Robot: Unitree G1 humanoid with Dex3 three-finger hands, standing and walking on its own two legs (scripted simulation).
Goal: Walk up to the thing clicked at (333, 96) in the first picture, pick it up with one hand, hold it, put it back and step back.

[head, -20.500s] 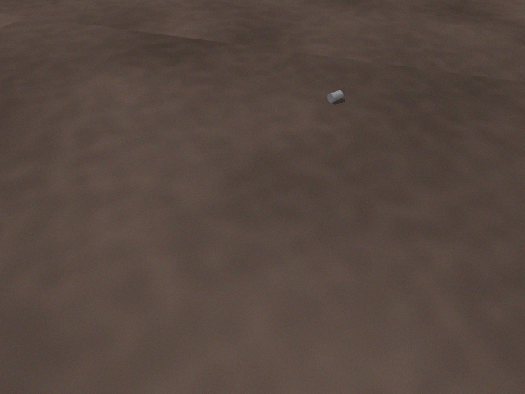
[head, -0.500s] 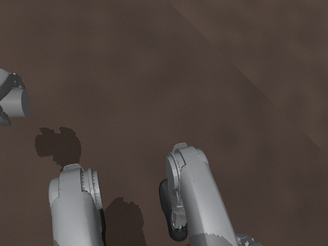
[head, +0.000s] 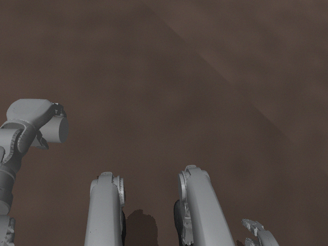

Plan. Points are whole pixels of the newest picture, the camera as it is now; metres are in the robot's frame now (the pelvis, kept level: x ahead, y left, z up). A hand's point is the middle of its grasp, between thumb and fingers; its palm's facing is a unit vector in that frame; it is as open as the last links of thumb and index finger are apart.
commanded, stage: lift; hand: left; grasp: from above
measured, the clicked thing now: (45, 129) +0.43 +0.28 -0.11
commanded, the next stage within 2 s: hold in 1.00 s
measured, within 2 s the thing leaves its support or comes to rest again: neither
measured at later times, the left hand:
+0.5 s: hand (1, 125) +0.35 +0.25 +0.12, palm faces -0.47 -0.07 -0.88, open 9.3 cm
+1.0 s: hand out of the picture +0.38 +0.24 +0.21, palm faces -0.46 -0.05 -0.88, open 9.3 cm
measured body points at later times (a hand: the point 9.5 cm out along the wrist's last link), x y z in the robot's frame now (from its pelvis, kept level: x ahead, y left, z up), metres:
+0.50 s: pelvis +0.02 -0.01 +0.18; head +0.10 +0.00 +0.62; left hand +0.37 +0.25 +0.17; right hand +0.13 -0.27 +0.06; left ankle +0.09 +0.12 -0.42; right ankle +0.11 -0.15 -0.42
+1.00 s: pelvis +0.06 +0.00 +0.27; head +0.11 +0.00 +0.72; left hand +0.40 +0.24 +0.26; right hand +0.16 -0.26 +0.15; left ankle +0.09 +0.12 -0.42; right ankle +0.11 -0.15 -0.42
